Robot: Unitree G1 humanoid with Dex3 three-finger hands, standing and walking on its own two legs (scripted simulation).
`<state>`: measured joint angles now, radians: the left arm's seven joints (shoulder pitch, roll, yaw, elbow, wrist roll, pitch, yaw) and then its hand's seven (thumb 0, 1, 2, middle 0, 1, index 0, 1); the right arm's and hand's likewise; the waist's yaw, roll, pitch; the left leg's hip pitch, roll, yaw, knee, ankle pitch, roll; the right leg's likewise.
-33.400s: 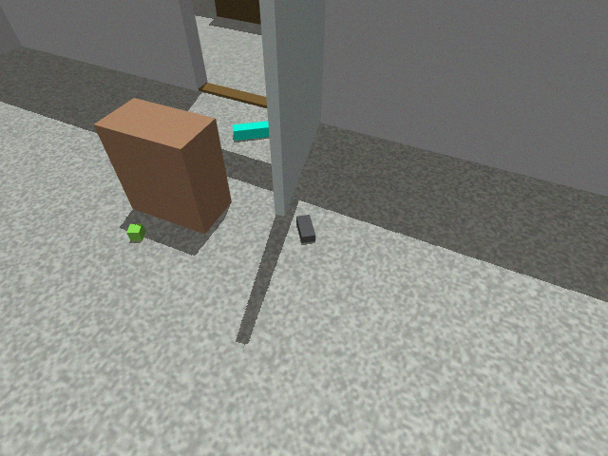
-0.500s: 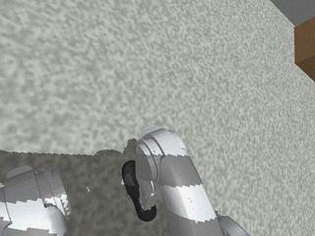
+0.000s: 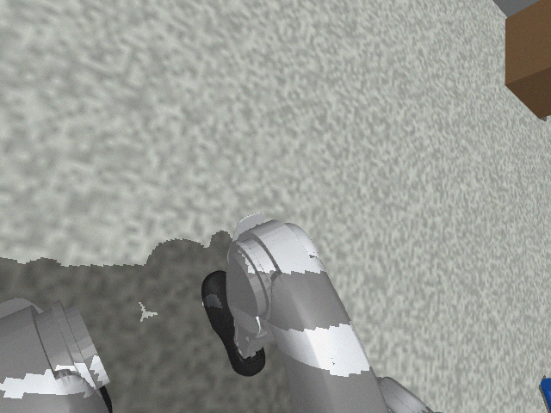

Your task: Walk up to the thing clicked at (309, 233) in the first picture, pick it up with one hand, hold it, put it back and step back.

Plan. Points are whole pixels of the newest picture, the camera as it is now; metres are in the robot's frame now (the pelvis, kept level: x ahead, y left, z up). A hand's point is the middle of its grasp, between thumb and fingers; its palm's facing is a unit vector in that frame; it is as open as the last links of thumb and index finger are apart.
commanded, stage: close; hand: left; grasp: from above
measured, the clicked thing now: out of the picture +0.46 +0.34 -0.29
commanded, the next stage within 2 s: settle in 1.80 s
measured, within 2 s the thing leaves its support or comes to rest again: neither
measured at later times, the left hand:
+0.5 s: hand out of the picture +0.44 +0.33 -0.25, palm faces -0.46 -0.15 -0.88, open 12.4 cm
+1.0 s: hand out of the picture +0.45 +0.33 -0.26, palm faces -0.44 -0.14 -0.89, open 10.3 cm
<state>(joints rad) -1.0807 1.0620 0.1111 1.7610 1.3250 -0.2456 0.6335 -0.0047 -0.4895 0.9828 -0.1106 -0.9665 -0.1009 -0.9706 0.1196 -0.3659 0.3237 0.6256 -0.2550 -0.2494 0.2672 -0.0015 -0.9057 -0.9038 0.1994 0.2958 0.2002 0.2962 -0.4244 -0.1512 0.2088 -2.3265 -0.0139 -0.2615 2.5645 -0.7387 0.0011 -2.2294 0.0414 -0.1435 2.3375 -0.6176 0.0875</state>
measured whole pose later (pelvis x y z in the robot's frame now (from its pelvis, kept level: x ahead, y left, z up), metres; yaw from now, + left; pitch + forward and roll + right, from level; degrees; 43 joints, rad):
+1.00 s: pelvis -0.01 +0.00 +0.01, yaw -1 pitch +27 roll -17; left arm -1.10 1.09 0.10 1.78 1.31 -0.22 0.64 -0.01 0.07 0.53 -0.51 -0.67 -0.54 -0.64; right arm 0.09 -0.38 0.34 0.60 -0.25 -0.25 0.26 0.00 -0.90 -0.90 0.20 0.30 0.20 0.30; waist -0.43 -0.15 0.22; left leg -2.32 -0.01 -0.26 2.54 -0.72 0.02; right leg -2.21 0.04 -0.15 2.30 -0.60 0.08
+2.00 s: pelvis -0.01 +0.00 +0.01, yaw -1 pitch +27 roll -16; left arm -1.10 1.11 0.09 1.76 1.32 -0.27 0.62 0.01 0.23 0.23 -0.79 -0.36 -0.81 -0.32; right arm 0.11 -0.38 0.36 0.60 -0.25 -0.24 0.23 0.00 -0.90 -0.90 0.20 0.30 0.20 0.30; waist -0.42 -0.16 0.23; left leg -2.32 0.00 -0.26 2.54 -0.71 0.01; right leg -2.21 0.04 -0.15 2.30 -0.59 0.08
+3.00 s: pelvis +0.00 -0.01 +0.03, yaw +5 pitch +34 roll -11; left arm -0.98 0.84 0.08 1.34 1.25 -0.22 0.28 0.01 0.19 0.20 -0.84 -0.29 -0.87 -0.26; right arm 0.18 -0.32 0.13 0.64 -0.13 -0.04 0.16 0.00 -0.91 -0.90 0.20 0.30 0.20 0.30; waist -0.28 0.02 0.00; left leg -2.33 -0.03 -0.16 2.41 -0.67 0.00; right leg -2.26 -0.01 -0.08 2.26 -0.61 0.06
